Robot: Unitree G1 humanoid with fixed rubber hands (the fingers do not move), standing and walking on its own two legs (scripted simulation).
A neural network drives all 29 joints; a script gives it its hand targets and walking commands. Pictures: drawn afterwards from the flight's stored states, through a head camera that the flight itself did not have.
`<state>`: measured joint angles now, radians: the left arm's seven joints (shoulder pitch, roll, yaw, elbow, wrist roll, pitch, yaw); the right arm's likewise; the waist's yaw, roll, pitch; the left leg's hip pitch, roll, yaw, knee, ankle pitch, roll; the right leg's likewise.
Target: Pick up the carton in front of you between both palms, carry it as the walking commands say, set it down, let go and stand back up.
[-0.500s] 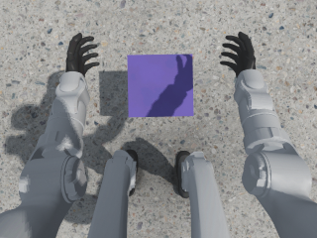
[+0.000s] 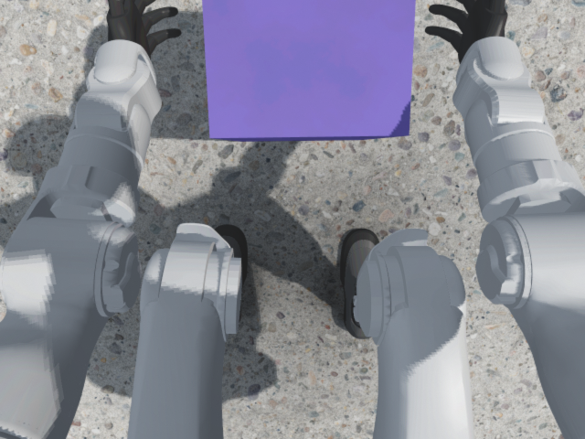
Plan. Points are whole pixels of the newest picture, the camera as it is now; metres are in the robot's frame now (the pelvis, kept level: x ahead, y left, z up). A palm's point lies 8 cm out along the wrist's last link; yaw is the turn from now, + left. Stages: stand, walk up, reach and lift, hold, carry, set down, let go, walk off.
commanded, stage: reach and lift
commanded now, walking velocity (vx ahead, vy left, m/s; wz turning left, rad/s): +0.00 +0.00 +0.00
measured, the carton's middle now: (304, 63) +0.52 -0.01 -0.27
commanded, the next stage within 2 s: none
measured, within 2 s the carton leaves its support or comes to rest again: leaves its support in 0.90 s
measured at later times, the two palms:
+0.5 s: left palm (148, 43) +0.52 +0.18 -0.20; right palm (452, 41) +0.53 -0.17 -0.20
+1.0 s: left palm (161, 27) +0.53 +0.15 -0.17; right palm (440, 30) +0.53 -0.15 -0.18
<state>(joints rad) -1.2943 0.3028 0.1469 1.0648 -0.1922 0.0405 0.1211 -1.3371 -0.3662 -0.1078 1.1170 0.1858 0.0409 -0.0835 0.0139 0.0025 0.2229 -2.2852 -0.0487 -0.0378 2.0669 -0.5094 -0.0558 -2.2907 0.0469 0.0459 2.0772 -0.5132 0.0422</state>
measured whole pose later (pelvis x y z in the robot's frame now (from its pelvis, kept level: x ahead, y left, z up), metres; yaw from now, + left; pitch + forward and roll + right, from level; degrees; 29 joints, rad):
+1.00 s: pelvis +0.01 +0.00 -0.03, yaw +0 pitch +38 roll +1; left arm -1.29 0.21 0.16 0.99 -0.19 0.11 0.19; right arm -1.31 -0.26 -0.08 1.03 0.17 0.12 -0.16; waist 0.01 0.02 0.22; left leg -2.29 -0.08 -0.05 2.19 -0.56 -0.07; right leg -2.30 0.06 0.05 2.20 -0.57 0.05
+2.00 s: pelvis +0.06 +0.00 +0.23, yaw -1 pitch +32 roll +0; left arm -0.64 -0.08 0.38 0.65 0.15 0.30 0.08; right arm -0.64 0.06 -0.36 0.66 -0.16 0.31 -0.06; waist 0.01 0.00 -0.26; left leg -1.43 -0.10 -0.11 1.36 -0.49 -0.05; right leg -1.43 0.10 0.11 1.36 -0.49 0.04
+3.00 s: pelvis +0.10 +0.00 +0.38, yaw -1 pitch -3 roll +0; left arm -0.33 -0.16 0.32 0.40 0.29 0.61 0.00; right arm -0.32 0.16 -0.30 0.40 -0.29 0.61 0.01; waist 0.00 0.00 -0.01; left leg -0.19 -0.05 -0.14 0.47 -0.22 -0.01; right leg -0.19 0.05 0.15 0.48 -0.22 0.01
